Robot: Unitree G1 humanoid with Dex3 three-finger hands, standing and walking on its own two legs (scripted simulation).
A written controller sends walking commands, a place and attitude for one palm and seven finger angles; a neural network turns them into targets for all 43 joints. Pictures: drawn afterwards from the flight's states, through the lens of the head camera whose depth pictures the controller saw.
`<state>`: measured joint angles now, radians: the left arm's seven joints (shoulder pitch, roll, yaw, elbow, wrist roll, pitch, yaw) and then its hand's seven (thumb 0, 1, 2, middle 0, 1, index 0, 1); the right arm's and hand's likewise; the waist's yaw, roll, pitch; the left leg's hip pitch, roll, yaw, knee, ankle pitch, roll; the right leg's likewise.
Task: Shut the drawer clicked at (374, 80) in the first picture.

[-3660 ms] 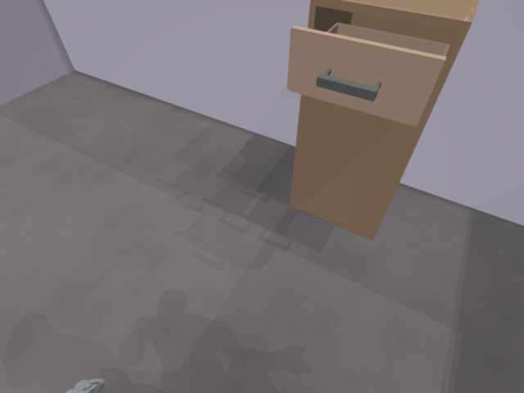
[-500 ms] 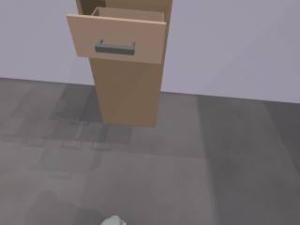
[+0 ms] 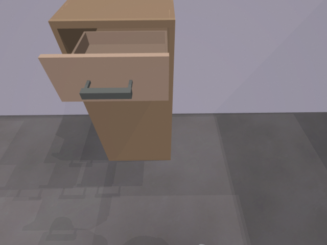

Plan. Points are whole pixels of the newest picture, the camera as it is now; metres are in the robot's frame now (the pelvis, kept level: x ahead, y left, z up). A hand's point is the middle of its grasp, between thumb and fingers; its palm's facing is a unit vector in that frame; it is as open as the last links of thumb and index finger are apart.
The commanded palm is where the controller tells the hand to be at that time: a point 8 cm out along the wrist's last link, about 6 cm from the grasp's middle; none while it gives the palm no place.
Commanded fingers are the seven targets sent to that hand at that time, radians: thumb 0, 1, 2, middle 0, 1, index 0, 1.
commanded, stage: take the last steps up to it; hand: left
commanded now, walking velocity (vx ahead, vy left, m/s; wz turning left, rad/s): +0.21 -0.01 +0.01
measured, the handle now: (108, 88) +0.55 +0.18 +0.07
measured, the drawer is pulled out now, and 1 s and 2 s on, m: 0.18 0.18 0.18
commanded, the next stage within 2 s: come to a stop and stand still in 0.12 s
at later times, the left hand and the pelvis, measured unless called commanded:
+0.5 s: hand out of the picture +0.13 +0.19 -0.19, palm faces +0.08 -0.98 -0.16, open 7.3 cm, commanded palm none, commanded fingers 0.00 0.90 0.90 -0.20 -0.30 -0.20 -0.30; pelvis +0.14 +0.02 +0.00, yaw +1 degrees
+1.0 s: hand out of the picture +0.13 +0.13 -0.16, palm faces +0.04 -0.97 -0.23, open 7.3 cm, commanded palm none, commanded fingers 0.00 0.90 0.90 -0.20 -0.30 -0.20 -0.30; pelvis +0.09 -0.05 +0.00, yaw +1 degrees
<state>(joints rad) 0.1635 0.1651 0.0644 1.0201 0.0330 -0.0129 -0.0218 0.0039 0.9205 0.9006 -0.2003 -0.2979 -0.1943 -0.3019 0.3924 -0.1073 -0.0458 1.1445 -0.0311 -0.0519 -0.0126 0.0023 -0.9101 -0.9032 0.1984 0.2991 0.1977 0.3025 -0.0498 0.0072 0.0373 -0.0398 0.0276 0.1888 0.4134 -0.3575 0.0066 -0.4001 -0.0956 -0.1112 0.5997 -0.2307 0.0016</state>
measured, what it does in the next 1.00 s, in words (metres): walks ahead: right foot, then left foot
